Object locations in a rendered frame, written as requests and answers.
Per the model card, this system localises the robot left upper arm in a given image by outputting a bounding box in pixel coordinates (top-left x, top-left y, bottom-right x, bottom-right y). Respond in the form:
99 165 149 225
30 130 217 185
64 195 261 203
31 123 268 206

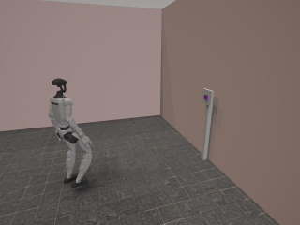
48 96 54 118

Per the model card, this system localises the robot left shin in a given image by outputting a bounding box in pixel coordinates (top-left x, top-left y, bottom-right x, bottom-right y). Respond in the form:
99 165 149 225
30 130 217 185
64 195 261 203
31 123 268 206
66 153 76 178

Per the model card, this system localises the robot left forearm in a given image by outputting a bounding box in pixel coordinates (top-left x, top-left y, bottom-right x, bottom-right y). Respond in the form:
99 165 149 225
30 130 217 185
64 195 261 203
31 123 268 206
49 116 60 130

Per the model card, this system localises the right robot hand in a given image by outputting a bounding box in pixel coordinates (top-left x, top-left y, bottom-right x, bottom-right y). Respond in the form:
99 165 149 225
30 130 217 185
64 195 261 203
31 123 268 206
81 135 93 150

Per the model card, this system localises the robot right forearm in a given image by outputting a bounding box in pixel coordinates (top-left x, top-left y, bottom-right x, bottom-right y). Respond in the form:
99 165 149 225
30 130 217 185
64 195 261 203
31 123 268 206
68 117 84 139

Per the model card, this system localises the robot right upper arm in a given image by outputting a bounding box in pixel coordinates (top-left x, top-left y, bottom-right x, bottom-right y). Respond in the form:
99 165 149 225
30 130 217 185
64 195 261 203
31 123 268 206
63 97 73 123

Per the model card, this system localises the left robot thigh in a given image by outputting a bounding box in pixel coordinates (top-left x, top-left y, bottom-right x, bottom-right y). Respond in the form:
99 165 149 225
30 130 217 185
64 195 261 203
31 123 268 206
56 132 76 158

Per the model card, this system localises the left robot hand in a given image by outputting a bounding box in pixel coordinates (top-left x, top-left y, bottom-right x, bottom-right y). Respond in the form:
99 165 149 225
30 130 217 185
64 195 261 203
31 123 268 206
55 129 61 141

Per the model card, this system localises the panel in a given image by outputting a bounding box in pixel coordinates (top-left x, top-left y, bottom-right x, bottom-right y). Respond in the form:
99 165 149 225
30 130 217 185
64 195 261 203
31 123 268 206
201 88 214 160

